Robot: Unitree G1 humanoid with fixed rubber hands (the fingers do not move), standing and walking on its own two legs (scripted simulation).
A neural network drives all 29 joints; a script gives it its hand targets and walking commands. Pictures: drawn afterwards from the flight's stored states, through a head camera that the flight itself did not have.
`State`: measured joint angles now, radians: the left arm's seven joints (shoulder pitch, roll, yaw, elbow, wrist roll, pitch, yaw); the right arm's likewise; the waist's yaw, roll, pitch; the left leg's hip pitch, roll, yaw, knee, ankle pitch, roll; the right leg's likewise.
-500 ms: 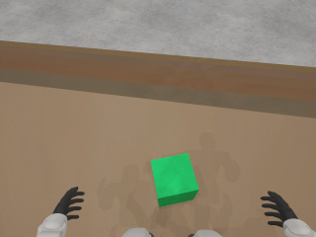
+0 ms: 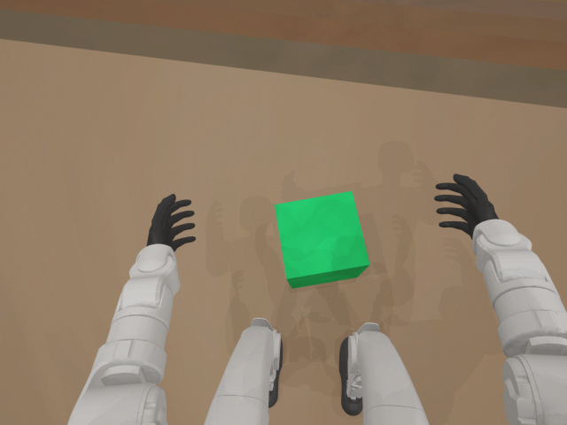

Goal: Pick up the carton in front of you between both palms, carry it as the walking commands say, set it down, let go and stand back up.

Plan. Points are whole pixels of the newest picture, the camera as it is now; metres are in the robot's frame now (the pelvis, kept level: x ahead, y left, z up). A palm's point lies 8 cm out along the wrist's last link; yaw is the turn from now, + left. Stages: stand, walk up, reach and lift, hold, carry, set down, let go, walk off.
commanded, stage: reach and lift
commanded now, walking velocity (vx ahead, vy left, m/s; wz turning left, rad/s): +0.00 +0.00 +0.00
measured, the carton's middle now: (319, 244) +0.45 -0.01 -0.56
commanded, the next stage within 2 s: none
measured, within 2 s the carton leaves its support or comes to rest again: neither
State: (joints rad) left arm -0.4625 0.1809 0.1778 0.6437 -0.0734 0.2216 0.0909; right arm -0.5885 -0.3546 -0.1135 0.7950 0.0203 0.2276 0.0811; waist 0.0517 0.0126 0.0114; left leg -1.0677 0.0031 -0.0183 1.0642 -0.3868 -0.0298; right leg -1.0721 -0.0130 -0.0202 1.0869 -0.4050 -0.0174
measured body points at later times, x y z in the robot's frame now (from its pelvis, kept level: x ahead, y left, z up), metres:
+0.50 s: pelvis -0.03 -0.01 -0.07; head +0.27 -0.03 +0.27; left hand +0.44 +0.19 -0.18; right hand +0.51 -0.20 -0.18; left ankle +0.06 +0.13 -0.65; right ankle +0.05 -0.11 -0.65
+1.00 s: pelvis -0.06 +0.00 -0.26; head +0.29 -0.02 +0.02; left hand +0.43 +0.19 -0.42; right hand +0.49 -0.19 -0.42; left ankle +0.06 +0.13 -0.65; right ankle +0.05 -0.11 -0.65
